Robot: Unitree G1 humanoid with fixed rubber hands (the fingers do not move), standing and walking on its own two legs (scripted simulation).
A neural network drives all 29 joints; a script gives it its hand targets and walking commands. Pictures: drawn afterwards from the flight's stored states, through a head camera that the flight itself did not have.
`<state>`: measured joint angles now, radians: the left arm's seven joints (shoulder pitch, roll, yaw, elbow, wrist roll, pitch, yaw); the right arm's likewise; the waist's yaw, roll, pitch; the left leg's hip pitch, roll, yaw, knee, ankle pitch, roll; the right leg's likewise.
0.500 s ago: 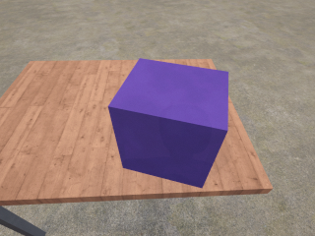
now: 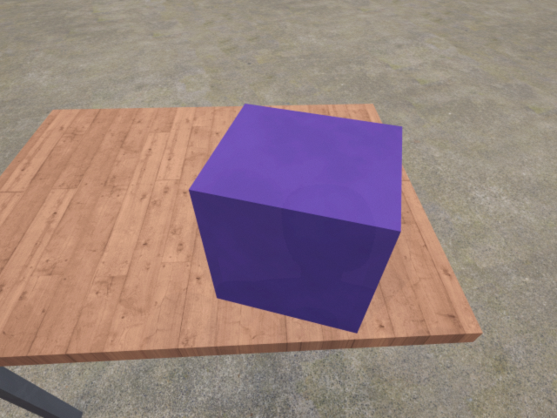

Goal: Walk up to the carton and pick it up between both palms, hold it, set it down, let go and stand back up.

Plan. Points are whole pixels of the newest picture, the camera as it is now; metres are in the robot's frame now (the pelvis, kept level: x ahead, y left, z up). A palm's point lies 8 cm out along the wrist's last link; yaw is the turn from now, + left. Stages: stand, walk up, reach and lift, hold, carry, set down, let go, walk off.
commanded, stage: stand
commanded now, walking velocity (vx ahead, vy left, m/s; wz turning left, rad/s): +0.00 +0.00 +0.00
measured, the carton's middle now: (301, 219) +0.44 -0.02 +0.04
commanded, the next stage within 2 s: none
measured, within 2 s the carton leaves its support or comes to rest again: neither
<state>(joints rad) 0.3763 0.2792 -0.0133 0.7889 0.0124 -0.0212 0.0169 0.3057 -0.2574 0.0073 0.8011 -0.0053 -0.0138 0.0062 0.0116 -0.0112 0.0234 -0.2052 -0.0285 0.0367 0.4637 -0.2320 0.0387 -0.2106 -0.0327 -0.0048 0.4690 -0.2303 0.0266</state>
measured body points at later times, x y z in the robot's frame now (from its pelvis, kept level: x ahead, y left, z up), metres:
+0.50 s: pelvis +0.01 -0.01 +0.00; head +0.01 -0.01 +0.45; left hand +0.05 +0.25 -0.13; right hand +0.07 -0.27 -0.13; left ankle +0.01 +0.09 -0.74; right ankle +0.01 -0.14 -0.74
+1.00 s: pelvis +0.01 -0.02 +0.00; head +0.02 -0.02 +0.45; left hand +0.03 +0.24 -0.14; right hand +0.04 -0.27 -0.14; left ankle +0.01 +0.09 -0.74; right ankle +0.01 -0.14 -0.74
